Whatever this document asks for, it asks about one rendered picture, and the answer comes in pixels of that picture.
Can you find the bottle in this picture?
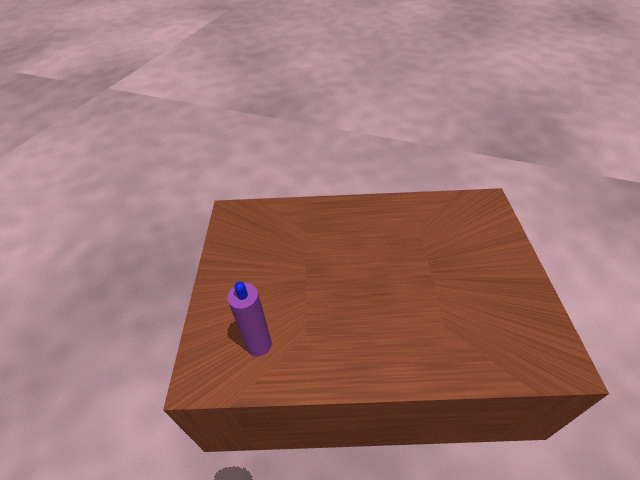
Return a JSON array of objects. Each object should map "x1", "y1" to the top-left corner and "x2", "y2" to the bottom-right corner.
[{"x1": 227, "y1": 282, "x2": 272, "y2": 357}]

